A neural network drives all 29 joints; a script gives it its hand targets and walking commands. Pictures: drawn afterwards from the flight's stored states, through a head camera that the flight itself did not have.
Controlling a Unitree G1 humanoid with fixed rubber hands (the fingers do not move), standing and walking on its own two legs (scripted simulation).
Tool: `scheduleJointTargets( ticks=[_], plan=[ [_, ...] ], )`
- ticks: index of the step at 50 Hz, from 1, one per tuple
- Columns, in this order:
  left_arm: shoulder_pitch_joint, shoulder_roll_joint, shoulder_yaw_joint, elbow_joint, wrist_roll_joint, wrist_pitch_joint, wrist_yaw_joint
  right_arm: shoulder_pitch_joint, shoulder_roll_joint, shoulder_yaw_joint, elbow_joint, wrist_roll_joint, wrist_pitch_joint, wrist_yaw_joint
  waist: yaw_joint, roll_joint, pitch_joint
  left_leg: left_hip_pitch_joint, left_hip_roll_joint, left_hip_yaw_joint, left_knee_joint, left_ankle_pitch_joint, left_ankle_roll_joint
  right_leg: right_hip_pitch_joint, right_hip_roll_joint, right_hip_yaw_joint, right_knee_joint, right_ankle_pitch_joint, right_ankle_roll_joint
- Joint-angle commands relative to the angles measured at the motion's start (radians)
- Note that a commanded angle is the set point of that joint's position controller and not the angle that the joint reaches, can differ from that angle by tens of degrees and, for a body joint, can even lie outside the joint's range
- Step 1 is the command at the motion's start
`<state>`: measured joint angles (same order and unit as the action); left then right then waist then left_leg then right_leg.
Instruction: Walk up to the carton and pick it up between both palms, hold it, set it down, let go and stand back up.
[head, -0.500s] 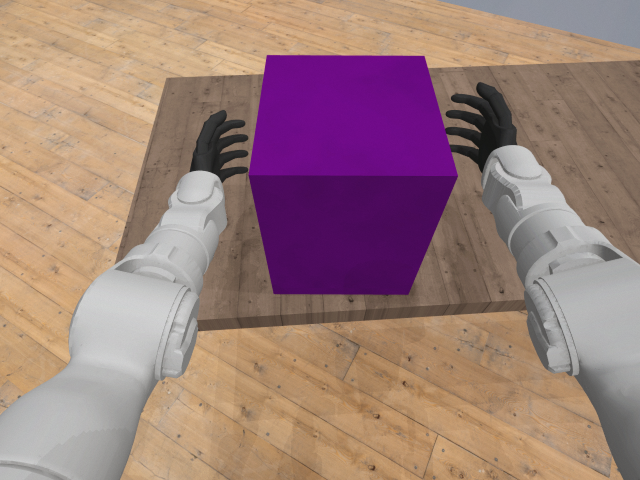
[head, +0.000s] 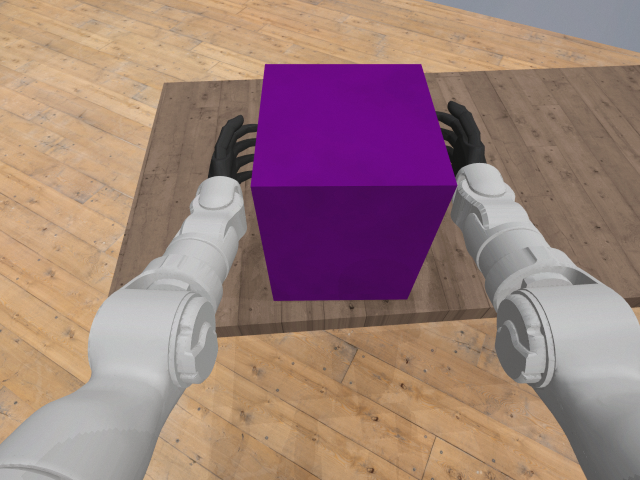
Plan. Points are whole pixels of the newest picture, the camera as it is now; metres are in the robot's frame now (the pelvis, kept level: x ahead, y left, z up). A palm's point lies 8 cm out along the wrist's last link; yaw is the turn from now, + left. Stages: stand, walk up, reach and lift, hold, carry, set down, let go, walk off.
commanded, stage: reach and lift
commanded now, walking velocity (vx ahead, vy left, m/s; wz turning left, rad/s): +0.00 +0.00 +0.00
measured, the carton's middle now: (341, 191) +0.49 +0.04 +0.06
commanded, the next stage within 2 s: none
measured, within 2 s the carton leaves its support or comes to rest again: leaves its support in 1.70 s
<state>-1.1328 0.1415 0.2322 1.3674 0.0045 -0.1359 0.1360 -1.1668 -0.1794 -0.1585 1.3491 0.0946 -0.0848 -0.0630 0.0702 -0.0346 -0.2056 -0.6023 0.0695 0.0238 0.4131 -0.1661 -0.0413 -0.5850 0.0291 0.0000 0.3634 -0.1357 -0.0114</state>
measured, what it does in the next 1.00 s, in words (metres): stands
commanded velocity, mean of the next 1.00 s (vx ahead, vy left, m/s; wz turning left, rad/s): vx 0.00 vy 0.00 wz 0.00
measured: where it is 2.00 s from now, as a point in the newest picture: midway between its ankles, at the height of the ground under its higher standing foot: outside the picture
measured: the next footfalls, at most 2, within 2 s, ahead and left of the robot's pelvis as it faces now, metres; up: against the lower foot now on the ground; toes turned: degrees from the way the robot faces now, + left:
none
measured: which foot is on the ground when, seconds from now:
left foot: down 0.00-1.00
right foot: down 0.00-1.00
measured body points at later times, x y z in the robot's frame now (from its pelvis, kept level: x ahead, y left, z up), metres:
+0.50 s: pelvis +0.03 +0.00 +0.01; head +0.08 +0.02 +0.46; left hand +0.46 +0.19 +0.10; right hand +0.48 -0.11 +0.12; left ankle +0.00 +0.14 -0.74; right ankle +0.00 -0.11 -0.74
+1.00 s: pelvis +0.02 -0.01 +0.01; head +0.09 +0.00 +0.46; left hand +0.45 +0.19 +0.10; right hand +0.48 -0.11 +0.11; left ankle +0.00 +0.13 -0.74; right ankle +0.00 -0.11 -0.74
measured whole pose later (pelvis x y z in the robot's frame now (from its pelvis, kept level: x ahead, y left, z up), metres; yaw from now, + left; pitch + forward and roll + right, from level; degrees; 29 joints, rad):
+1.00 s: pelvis +0.02 -0.01 +0.01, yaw +4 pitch +9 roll +1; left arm -0.89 -0.08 0.62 0.84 0.42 0.06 0.01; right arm -0.89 0.11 -0.64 0.86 -0.43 -0.11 0.00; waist 0.03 -0.02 -0.01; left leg -0.29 0.06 0.11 0.29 -0.15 -0.03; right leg -0.30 -0.01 -0.06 0.33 -0.19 -0.02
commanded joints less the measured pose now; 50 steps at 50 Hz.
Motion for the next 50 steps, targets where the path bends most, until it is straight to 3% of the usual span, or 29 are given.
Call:
scheduleJointTargets(
  ticks=[1,3,6,8,11,14,20,24,34,42,44,47,48,50],
  plan=[
    [-0.466,-0.091,0.070,-0.215,0.113,-0.015,-0.031,-0.437,0.096,-0.074,-0.193,-0.125,-0.026,0.043,0.024,0.029,-0.572,0.318,-0.045,0.069,0.021,0.452,-0.025,0.395,0.002,-0.012,0.018,0.365,0.014],
    [-0.456,-0.196,0.124,-0.242,0.192,-0.005,-0.057,-0.419,0.218,-0.141,-0.222,-0.233,-0.026,0.074,0.020,0.029,-0.539,0.353,-0.049,0.074,0.010,0.460,-0.017,0.426,0.003,-0.018,0.007,0.376,0.014],
    [-0.430,-0.443,0.205,-0.277,0.351,0.018,-0.138,-0.382,0.524,-0.270,-0.262,-0.451,-0.024,0.152,0.006,0.025,-0.464,0.390,-0.057,0.088,-0.022,0.435,-0.007,0.496,0.000,-0.039,-0.015,0.393,0.017],
    [-0.380,-0.485,0.256,-0.295,0.427,0.046,-0.173,-0.326,0.596,-0.359,-0.288,-0.577,-0.030,0.189,0.005,0.013,-0.426,0.405,-0.060,0.097,-0.048,0.414,0.004,0.555,-0.003,-0.062,-0.008,0.398,0.033],
    [-0.305,-0.501,0.302,-0.359,0.475,0.082,-0.183,-0.277,0.637,-0.389,-0.361,-0.654,-0.031,0.208,0.010,-0.024,-0.399,0.411,-0.067,0.115,-0.078,0.399,0.020,0.624,-0.006,-0.077,-0.002,0.415,0.062],
    [-0.243,-0.508,0.328,-0.402,0.495,0.120,-0.179,-0.223,0.650,-0.394,-0.393,-0.670,-0.021,0.218,0.008,-0.042,-0.335,0.432,-0.067,0.122,-0.086,0.402,0.033,0.625,-0.003,-0.084,0.006,0.402,0.081],
    [-0.173,-0.560,0.277,-0.496,0.492,0.182,-0.180,-0.145,0.646,-0.352,-0.395,-0.639,-0.014,0.230,0.003,0.052,-0.253,0.634,-0.041,0.116,-0.006,0.635,0.014,0.419,0.015,-0.116,-0.029,0.293,0.072],
    [-0.140,-0.590,0.238,-0.528,0.487,0.195,-0.182,-0.128,0.663,-0.327,-0.393,-0.621,-0.033,0.227,0.002,0.070,-0.239,0.671,-0.036,0.121,0.017,0.695,0.013,0.370,0.016,-0.115,-0.040,0.289,0.062],
    [-0.113,-0.594,0.199,-0.514,0.444,0.194,-0.199,-0.116,0.708,-0.234,-0.422,-0.586,-0.048,0.199,0.010,-0.010,-0.256,0.481,-0.053,0.122,-0.045,0.508,0.061,0.544,-0.029,-0.080,0.019,0.493,0.090],
    [-0.143,-0.569,0.193,-0.498,0.418,0.194,-0.204,-0.119,0.714,-0.206,-0.419,-0.553,-0.034,0.191,-0.007,-0.032,-0.274,0.465,-0.057,0.114,-0.068,0.445,0.076,0.550,-0.040,-0.078,0.026,0.481,0.092],
    [-0.130,-0.558,0.204,-0.484,0.426,0.195,-0.209,-0.110,0.735,-0.206,-0.417,-0.553,-0.030,0.190,0.003,-0.044,-0.259,0.435,-0.060,0.124,-0.083,0.395,0.083,0.579,-0.043,-0.078,0.027,0.497,0.093],
    [-0.146,-0.560,0.203,-0.491,0.421,0.193,-0.208,-0.124,0.722,-0.219,-0.433,-0.561,-0.033,0.191,0.001,-0.025,-0.280,0.449,-0.061,0.127,-0.085,0.398,0.082,0.584,-0.044,-0.083,0.025,0.482,0.092],
    [-0.151,-0.553,0.202,-0.491,0.426,0.193,-0.206,-0.122,0.721,-0.220,-0.426,-0.553,-0.031,0.193,-0.015,-0.024,-0.276,0.453,-0.061,0.123,-0.083,0.409,0.081,0.571,-0.040,-0.083,0.028,0.491,0.093],
    [-0.150,-0.568,0.197,-0.505,0.428,0.193,-0.199,-0.122,0.714,-0.224,-0.424,-0.553,-0.035,0.195,-0.007,0.007,-0.300,0.504,-0.051,0.115,-0.060,0.470,0.076,0.523,-0.037,-0.091,0.019,0.450,0.087]
  ],
)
